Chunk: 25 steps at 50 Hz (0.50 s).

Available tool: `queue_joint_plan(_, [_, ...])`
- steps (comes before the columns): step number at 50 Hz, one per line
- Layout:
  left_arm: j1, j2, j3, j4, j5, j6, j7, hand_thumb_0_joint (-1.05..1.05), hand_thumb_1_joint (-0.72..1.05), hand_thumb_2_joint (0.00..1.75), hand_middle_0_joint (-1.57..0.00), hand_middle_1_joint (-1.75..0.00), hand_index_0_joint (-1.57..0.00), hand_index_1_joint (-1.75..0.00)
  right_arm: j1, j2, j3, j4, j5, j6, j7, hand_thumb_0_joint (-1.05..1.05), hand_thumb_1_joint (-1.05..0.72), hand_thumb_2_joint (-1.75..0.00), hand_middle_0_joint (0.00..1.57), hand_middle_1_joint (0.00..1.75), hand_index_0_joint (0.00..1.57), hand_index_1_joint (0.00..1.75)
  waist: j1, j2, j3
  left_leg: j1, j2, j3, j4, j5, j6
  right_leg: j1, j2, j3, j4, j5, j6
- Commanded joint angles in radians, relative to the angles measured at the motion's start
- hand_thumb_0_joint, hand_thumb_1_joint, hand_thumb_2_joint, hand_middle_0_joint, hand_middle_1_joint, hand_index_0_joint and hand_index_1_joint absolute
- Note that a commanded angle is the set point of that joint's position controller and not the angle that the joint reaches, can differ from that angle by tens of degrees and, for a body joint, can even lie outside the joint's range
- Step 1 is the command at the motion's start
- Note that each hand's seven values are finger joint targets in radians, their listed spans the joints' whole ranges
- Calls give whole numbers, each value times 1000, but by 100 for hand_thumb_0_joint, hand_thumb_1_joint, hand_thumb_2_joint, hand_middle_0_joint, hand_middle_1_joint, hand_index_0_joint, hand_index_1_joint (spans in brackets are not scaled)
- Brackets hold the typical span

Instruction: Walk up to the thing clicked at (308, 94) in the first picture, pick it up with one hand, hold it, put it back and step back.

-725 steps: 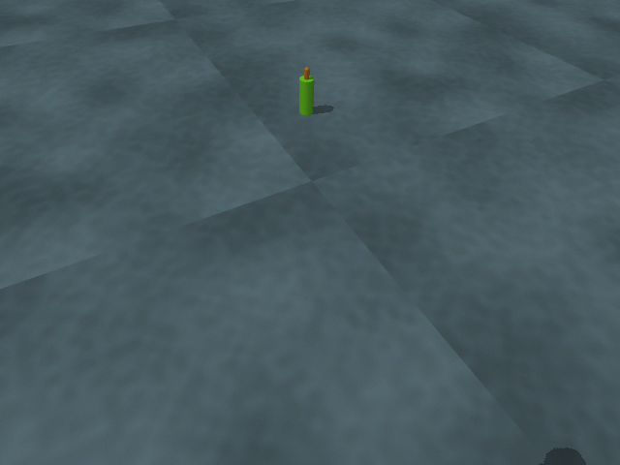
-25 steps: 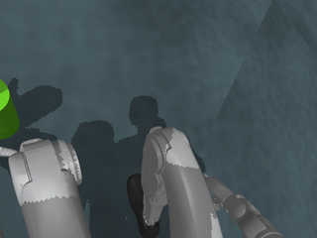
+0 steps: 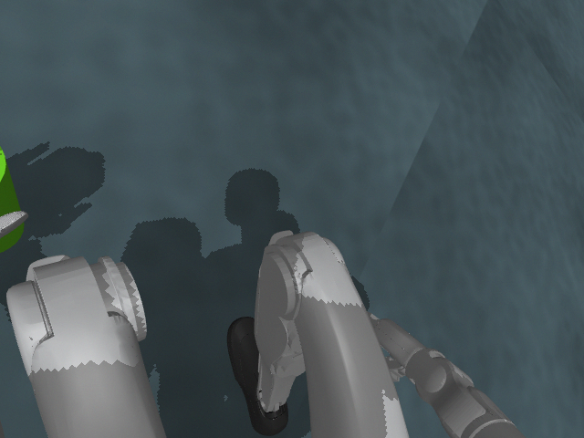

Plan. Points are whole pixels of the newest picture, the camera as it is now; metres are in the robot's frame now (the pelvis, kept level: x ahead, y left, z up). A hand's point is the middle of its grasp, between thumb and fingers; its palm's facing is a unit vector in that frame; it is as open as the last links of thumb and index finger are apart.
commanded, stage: close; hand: left
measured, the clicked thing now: out of the picture +0.41 +0.29 -0.14
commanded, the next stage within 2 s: settle in 0.14 s
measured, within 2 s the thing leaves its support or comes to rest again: leaves its support in 0.38 s
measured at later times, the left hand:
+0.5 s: hand out of the picture +0.40 +0.30 -0.12, palm faces +0.29 -0.96 +0.01, open 11.4 cm
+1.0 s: hand out of the picture +0.38 +0.30 -0.01, palm faces +0.30 -0.95 -0.03, open 11.6 cm
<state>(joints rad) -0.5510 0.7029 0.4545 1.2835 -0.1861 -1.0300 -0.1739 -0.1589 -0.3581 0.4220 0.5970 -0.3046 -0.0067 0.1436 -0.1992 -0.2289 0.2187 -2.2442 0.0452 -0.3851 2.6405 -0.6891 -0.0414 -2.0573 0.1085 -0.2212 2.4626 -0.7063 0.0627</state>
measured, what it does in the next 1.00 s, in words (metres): stands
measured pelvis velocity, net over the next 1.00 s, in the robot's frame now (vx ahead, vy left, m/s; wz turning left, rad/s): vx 0.01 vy -0.01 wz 0.08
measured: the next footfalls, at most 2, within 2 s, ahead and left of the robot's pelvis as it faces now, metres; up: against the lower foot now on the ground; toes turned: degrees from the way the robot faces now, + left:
none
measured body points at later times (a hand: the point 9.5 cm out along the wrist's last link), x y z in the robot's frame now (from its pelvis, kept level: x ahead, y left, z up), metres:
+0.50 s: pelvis +0.00 +0.00 +0.01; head +0.20 +0.18 +0.36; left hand +0.38 +0.35 -0.12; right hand +0.19 -0.24 -0.04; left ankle +0.08 +0.14 -0.25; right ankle +0.12 -0.12 -0.25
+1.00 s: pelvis +0.01 -0.01 +0.04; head +0.18 +0.11 +0.43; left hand +0.35 +0.35 +0.00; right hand +0.21 -0.23 -0.06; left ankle +0.08 +0.14 -0.25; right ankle +0.12 -0.12 -0.25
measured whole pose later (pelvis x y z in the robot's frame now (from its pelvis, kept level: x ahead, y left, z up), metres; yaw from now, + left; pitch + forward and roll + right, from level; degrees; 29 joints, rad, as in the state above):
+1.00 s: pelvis +0.01 -0.01 +0.04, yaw +5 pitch +25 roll -10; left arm -0.44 0.49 0.34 0.76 -0.20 -0.68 -0.16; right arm -0.02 -0.30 0.17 0.63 -0.12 0.07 0.11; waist -0.09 -0.06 -0.02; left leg -2.27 0.06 -0.24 2.46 -0.66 -0.03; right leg -2.11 0.06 -0.13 2.37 -0.72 0.04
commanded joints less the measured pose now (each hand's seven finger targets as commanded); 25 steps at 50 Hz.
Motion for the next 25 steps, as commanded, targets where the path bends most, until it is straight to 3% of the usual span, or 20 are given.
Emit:
queue_joint_plan(1, [-201,157,6,-149,4,-65,11,0,26,77,-81,-80,-81,-80,23,-330,-114,-39,1,5,-22,0,-87,-89,20,30,20,30,-70,481,-555,413,37,136,-304,76,14,207,27,-108,-209,207,-82])
queue_joint_plan(5, [-228,163,-11,-164,16,-60,19,0,29,84,-91,-89,-91,-89,31,-322,-113,-34,-1,8,-24,0,-87,-89,20,30,20,30,-79,476,-556,402,38,142,-293,77,20,219,28,-99,-220,218,-79])
queue_joint_plan(6, [-225,175,5,-172,12,-58,21,0,28,85,-95,-91,-94,-92,41,-325,-115,-31,-3,9,-25,0,-88,-90,20,30,20,30,-69,484,-572,403,37,146,-288,87,19,237,29,-92,-222,229,-78])
queue_joint_plan(11, [-218,157,-11,-181,15,-48,30,0,30,99,-104,-105,-103,-106,42,-323,-116,-32,-1,14,-23,0,-88,-90,20,30,20,30,-67,497,-573,415,39,140,-303,90,15,221,29,-103,-217,221,-82])
queue_joint_plan(13, [-196,165,5,-199,19,-44,38,0,26,106,-106,-114,-105,-116,44,-321,-119,-38,-1,17,-20,0,-89,-90,20,30,20,30,-50,520,-582,431,39,138,-315,88,11,220,29,-107,-214,213,-84])
queue_joint_plan(18, [-204,194,13,-311,34,-29,39,0,27,119,-113,-126,-112,-128,56,-326,-140,-35,8,28,-23,0,-89,-90,20,30,20,30,-38,592,-615,493,46,134,-346,124,0,198,23,-104,-196,235,-90])
queue_joint_plan(21, [-189,150,-10,-328,26,-5,40,0,25,123,-117,-131,-117,-133,60,-318,-150,-42,16,30,-22,0,-89,-90,20,30,20,30,-49,565,-611,465,43,144,-338,102,9,202,22,-96,-212,230,-87])
queue_joint_plan(25, [-188,137,-7,-378,8,28,48,0,21,125,-122,-135,-122,-137,80,-300,-168,-40,32,29,-22,0,-89,-90,20,30,20,30,-26,528,-633,403,32,163,-331,79,23,222,21,-77,-237,222,-84])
